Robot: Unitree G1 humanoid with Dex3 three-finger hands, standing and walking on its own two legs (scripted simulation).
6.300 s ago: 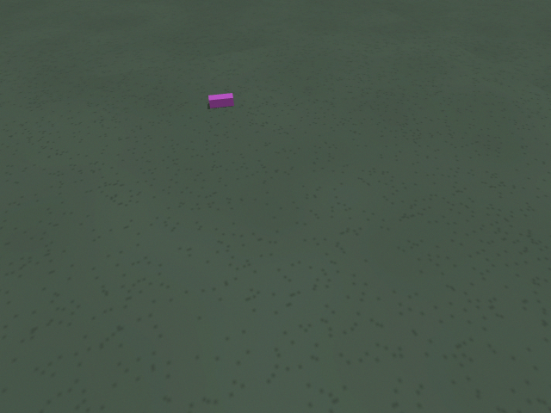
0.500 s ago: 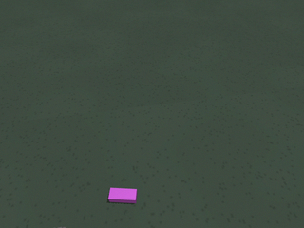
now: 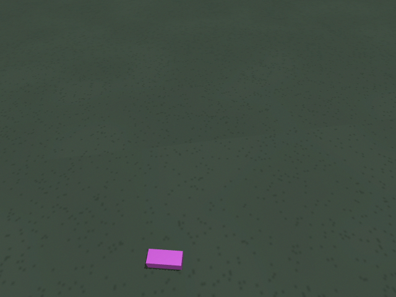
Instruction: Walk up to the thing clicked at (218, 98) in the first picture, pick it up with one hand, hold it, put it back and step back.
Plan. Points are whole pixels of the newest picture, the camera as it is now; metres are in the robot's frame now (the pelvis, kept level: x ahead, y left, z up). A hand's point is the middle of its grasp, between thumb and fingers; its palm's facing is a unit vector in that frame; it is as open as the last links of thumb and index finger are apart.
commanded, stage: walk up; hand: left
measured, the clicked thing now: (165, 259) +0.45 +0.20 -0.75
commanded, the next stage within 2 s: stand in 0.38 s
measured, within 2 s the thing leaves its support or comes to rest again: neither
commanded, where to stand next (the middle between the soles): +0.02 +0.00 m, yaw -1 degrees
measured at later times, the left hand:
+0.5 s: hand out of the picture +0.10 +0.25 -0.16, palm faces -0.02 -0.94 -0.33, open 7.4 cm
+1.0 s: hand out of the picture +0.09 +0.24 -0.15, palm faces -0.02 -0.94 -0.34, open 7.4 cm
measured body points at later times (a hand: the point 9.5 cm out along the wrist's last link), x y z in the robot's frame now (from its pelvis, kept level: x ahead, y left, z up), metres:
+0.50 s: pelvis +0.01 +0.00 +0.00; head +0.02 +0.00 +0.45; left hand +0.10 +0.29 -0.13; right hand +0.09 -0.31 -0.13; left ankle +0.02 +0.12 -0.75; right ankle +0.02 -0.14 -0.75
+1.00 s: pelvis +0.02 -0.01 +0.00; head +0.03 -0.01 +0.45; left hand +0.09 +0.29 -0.13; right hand +0.10 -0.31 -0.13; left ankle +0.02 +0.12 -0.75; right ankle +0.02 -0.14 -0.75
